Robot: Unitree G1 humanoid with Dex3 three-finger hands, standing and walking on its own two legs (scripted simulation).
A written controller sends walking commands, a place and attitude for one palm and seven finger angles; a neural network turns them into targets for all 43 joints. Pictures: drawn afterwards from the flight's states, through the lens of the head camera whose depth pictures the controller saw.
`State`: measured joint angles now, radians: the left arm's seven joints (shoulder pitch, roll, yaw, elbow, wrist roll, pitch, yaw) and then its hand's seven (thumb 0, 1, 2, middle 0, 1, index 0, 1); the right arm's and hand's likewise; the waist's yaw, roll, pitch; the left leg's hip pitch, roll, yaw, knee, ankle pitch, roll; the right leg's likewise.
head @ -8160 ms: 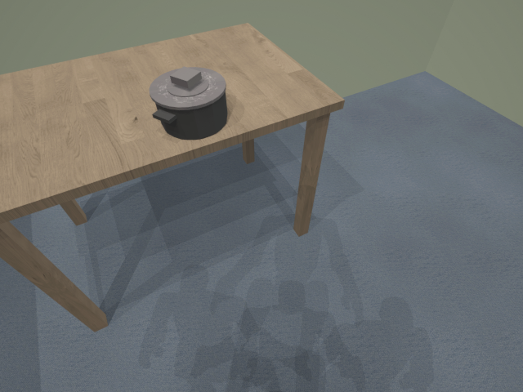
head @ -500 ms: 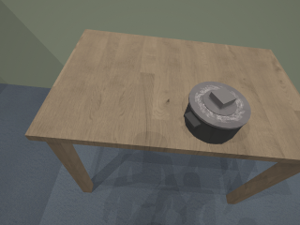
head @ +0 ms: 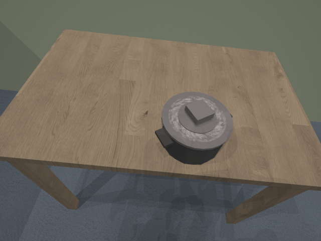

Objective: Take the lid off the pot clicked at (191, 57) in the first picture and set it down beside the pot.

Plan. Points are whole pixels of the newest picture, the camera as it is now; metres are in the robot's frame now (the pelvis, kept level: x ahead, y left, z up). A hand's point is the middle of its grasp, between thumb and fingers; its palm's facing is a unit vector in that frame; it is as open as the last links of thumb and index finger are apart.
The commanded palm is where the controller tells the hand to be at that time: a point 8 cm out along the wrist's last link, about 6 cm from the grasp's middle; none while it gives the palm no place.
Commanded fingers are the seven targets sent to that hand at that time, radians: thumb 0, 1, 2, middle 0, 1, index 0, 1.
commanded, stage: shuffle to correct the standing spot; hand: left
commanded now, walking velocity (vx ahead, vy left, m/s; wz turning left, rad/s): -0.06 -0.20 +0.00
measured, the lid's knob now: (199, 111) +0.42 -0.07 +0.09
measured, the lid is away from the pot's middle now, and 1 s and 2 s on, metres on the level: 0.00 0.00 0.00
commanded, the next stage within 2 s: come to a stop and stand still in 0.62 s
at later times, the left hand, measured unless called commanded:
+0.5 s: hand out of the picture +0.04 +0.07 -0.18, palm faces +0.02 -0.98 -0.17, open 7.4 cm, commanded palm none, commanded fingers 0.00 0.90 0.90 -0.20 -0.30 -0.20 -0.30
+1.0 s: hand out of the picture -0.01 -0.04 -0.16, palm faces +0.04 -0.98 -0.19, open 7.3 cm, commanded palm none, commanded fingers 0.00 0.90 0.90 -0.20 -0.30 -0.20 -0.30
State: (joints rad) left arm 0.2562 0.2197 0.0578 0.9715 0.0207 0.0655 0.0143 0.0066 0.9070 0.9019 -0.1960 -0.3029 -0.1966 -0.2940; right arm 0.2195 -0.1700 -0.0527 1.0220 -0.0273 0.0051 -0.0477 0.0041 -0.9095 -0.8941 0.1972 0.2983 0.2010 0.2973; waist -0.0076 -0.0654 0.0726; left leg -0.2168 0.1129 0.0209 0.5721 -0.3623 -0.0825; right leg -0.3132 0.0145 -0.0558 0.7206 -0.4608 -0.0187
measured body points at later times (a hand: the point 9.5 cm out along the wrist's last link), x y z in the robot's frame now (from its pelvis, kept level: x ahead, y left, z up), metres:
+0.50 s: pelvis +0.00 -0.11 +0.00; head +0.03 -0.07 +0.45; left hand +0.04 +0.13 -0.17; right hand +0.04 -0.33 -0.14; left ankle -0.01 -0.01 -0.73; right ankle -0.06 -0.18 -0.65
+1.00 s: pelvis -0.03 -0.21 +0.01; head -0.02 -0.21 +0.46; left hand -0.01 +0.01 -0.15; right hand -0.01 -0.47 -0.14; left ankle -0.03 -0.05 -0.72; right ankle -0.05 -0.35 -0.73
